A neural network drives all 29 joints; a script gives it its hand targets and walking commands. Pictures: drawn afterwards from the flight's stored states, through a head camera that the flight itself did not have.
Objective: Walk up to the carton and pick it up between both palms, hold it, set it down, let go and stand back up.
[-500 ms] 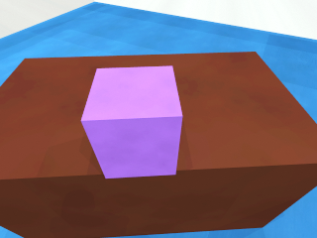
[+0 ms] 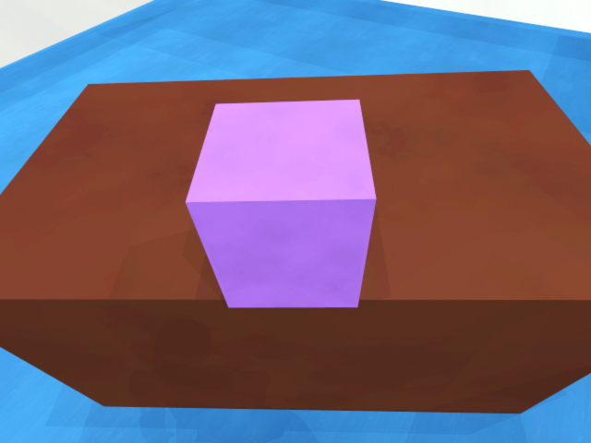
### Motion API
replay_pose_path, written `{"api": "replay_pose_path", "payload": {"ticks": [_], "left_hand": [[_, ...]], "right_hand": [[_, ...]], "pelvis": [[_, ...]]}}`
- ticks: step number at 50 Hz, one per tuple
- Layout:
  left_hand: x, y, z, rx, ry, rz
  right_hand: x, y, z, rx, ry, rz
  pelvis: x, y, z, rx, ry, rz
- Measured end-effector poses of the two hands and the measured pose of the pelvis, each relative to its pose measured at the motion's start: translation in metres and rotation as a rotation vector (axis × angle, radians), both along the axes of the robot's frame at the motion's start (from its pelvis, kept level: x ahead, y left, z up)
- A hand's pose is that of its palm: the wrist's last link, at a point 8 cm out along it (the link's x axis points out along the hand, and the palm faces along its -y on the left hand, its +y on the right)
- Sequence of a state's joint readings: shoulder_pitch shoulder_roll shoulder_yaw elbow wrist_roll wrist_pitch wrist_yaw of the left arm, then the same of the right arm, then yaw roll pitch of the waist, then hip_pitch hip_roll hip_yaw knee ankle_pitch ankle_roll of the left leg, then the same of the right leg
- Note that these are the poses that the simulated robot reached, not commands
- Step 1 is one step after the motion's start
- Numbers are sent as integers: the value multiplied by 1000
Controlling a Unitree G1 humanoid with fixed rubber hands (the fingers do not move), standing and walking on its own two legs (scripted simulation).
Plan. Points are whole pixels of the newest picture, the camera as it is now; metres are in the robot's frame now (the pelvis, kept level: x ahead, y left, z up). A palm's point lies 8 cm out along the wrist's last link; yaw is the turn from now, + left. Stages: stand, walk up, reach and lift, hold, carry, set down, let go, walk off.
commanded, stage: walk up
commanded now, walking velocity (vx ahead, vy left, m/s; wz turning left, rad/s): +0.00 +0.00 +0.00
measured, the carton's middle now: (289, 210) +0.44 +0.05 +0.06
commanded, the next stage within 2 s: stand in 1.68 s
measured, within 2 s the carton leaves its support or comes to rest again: neither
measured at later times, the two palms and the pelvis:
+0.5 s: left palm out of the picture -0.01 +0.27 -0.15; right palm out of the picture -0.01 -0.14 -0.16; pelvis +0.01 +0.06 +0.00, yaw -2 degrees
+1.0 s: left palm out of the picture -0.01 +0.25 -0.16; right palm out of the picture -0.02 -0.14 -0.15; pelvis +0.01 +0.05 +0.00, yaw -2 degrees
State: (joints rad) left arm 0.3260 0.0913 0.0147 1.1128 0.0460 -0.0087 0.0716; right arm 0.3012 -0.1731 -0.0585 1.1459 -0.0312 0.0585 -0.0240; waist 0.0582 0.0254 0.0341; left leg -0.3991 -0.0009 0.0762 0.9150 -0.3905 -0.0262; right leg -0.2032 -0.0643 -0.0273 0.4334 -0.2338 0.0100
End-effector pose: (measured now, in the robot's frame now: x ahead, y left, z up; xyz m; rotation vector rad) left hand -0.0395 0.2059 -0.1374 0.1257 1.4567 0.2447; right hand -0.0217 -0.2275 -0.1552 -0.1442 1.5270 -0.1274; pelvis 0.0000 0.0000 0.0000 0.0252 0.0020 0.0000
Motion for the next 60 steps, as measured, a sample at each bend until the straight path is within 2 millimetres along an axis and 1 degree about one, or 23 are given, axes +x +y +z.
{"api": "replay_pose_path", "payload": {"ticks": [2, 5, 7, 9, 11, 15, 18, 20, 23, 26, 30, 39, 47, 49, 52, 55, 57, 60], "left_hand": [[-3, 17, 2, 22, 18, 8], [-5, 37, -8, 11, 57, -12], [-3, 49, -20, -15, 61, -26], [2, 58, -27, -40, 48, -35], [7, 63, -28, -61, 37, -27], [21, 68, -27, -92, 10, -33], [27, 67, -26, -92, 7, -57], [30, 66, -25, -84, 5, -67], [32, 63, -17, -75, 1, -76], [34, 61, -11, -68, -1, -89], [37, 57, -9, -69, -4, -96], [35, 49, -13, -91, -1, -76], [28, 44, -14, -104, 16, -66], [26, 46, -16, -101, 29, -68], [28, 55, -20, -72, 78, -110], [43, 60, -19, -37, 59, -137], [58, 55, -17, -27, -11, -121], [76, 39, -16, 5, -106, -104]], "right_hand": [[16, 1, 1, -13, -55, -5], [39, 14, 1, -37, -157, -30], [47, 27, 1, -59, -191, -27], [49, 44, 9, -63, -206, -19], [47, 57, 15, -65, -206, -18], [37, 71, 20, -70, -170, -16], [29, 78, 16, -48, -158, -35], [24, 81, 9, -27, -144, -46], [17, 87, 1, 9, -119, -64], [11, 92, -1, 34, -105, -86], [3, 95, -1, 52, -89, -92], [-8, 92, 5, 38, -49, -85], [-5, 91, 5, 31, -46, -81], [-3, 89, 5, 23, -58, -82], [-4, 74, 8, -23, -96, -117], [-16, 52, 14, -69, -89, -147], [-26, 39, 12, -76, -49, -146], [-31, 21, -4, -46, -1, -122]], "pelvis": [[0, 10, 0, -4, 9, -2], [1, 25, -7, -35, 10, 1], [1, 36, -12, -43, -4, 9], [2, 42, -11, -17, -15, -17], [6, 48, -7, -33, -11, -16], [8, 57, -3, -35, -7, -21], [7, 61, -4, -21, -5, -28], [8, 61, -6, -3, -7, -38], [8, 64, -5, -19, -20, -33], [11, 65, -3, -21, -22, -33], [11, 63, -1, -25, -28, -29], [13, 58, 0, -26, -32, -25], [15, 57, 0, -27, -31, -23], [14, 56, -2, -24, -24, -28], [8, 46, -4, -33, -12, -43], [3, 31, -3, -46, -4, -43], [3, 21, -4, -34, -1, -38], [3, 6, -13, 0, -8, -45]]}}
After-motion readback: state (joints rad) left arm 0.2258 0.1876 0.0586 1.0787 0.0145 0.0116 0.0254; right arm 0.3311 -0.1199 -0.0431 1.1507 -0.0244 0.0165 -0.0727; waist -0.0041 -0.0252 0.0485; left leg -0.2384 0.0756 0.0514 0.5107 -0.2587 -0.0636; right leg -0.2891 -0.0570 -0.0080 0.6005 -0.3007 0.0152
